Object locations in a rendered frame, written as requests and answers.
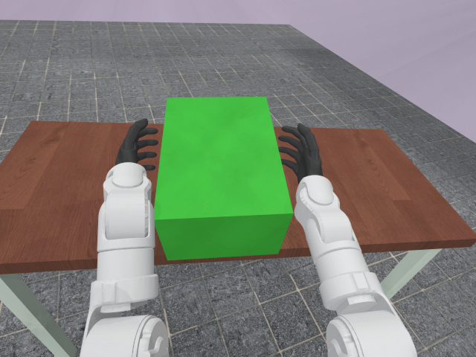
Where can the right robot forearm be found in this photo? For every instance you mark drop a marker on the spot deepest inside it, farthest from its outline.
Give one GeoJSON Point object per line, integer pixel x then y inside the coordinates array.
{"type": "Point", "coordinates": [347, 286]}

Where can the right robot upper arm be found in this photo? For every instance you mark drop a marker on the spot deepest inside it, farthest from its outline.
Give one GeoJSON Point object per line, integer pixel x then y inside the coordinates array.
{"type": "Point", "coordinates": [368, 334]}

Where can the carton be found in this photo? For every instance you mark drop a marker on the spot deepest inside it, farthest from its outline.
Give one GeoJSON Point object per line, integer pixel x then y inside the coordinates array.
{"type": "Point", "coordinates": [221, 190]}

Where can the left robot forearm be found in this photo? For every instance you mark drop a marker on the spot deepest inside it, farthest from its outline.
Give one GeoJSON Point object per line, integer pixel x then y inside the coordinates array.
{"type": "Point", "coordinates": [125, 242]}

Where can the left robot upper arm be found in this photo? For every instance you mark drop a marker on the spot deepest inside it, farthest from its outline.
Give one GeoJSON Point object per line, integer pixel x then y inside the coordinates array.
{"type": "Point", "coordinates": [133, 336]}

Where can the right robot hand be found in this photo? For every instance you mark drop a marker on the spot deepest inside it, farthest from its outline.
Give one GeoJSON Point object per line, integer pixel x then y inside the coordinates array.
{"type": "Point", "coordinates": [307, 157]}

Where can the table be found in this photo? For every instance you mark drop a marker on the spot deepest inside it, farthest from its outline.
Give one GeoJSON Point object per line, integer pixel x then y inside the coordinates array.
{"type": "Point", "coordinates": [51, 192]}

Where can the left robot hand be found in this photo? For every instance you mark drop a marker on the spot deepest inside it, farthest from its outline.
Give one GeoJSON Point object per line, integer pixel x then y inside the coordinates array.
{"type": "Point", "coordinates": [128, 151]}

